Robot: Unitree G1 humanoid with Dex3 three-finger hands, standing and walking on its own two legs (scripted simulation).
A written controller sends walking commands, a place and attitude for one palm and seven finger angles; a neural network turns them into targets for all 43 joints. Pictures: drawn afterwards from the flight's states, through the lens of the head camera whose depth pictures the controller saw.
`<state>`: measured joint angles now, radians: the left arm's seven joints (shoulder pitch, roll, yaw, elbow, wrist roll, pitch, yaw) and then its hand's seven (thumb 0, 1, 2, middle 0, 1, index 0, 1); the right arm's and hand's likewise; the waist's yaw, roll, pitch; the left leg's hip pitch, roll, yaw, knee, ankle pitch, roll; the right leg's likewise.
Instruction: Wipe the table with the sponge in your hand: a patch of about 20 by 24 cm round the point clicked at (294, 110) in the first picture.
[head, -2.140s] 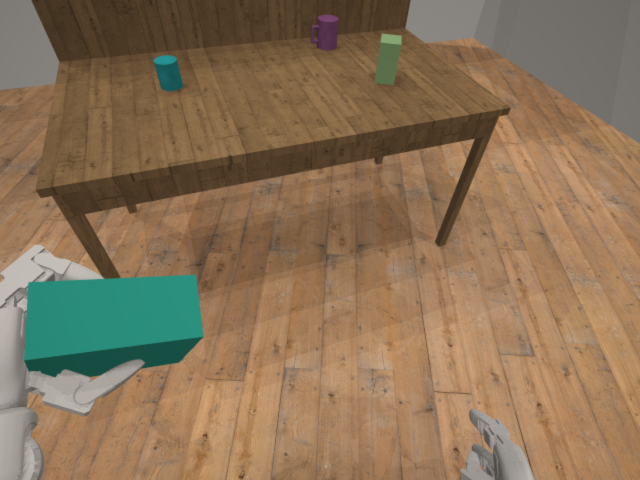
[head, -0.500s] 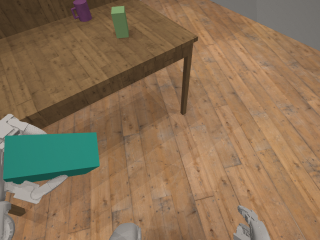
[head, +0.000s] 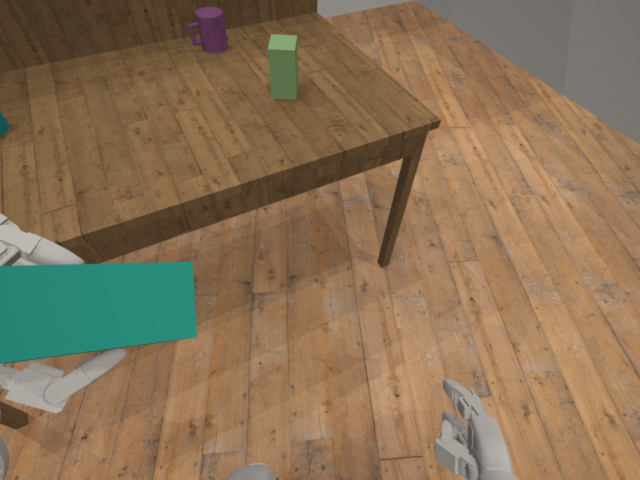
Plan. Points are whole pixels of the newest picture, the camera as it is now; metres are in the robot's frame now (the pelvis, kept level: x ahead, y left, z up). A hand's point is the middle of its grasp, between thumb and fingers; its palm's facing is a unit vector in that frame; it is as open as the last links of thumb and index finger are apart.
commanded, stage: take the last steps up to it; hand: left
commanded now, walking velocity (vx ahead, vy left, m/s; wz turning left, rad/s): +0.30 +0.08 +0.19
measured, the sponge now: (125, 310) +0.23 +0.19 +0.17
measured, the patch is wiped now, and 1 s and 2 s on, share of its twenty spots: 0.00 0.00 0.00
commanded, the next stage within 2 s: come to a stop and stand still in 1.90 s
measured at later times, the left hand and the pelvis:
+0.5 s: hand (77, 269) +0.26 +0.24 +0.18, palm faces +0.48 -0.77 -0.43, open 10.4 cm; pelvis +0.06 -0.02 +0.00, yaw +5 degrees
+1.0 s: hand (114, 219) +0.32 +0.23 +0.18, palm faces +0.51 -0.75 -0.42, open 10.4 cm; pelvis +0.14 -0.03 +0.01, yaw +7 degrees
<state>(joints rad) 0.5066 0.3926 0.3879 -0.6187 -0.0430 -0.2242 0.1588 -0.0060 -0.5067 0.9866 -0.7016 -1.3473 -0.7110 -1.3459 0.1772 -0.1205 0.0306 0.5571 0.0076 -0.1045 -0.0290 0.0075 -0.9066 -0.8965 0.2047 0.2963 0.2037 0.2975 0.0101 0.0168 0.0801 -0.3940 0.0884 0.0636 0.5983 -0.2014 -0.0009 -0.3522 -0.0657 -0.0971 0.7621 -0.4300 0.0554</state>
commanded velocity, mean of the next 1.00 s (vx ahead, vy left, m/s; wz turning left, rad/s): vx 0.30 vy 0.09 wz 0.07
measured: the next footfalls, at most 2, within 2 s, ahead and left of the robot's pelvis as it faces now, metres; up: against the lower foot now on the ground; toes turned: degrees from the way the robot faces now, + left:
right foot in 0.04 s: +0.05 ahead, -0.14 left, +0.00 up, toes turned -7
left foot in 0.34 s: +0.11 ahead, +0.10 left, +0.00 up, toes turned +14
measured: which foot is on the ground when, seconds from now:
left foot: down 0.00-0.06, up 0.08-0.32, down 0.34-0.66, up 0.68-1.00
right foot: up 0.00-0.02, down 0.04-0.36, up 0.38-0.64, down 0.66-1.00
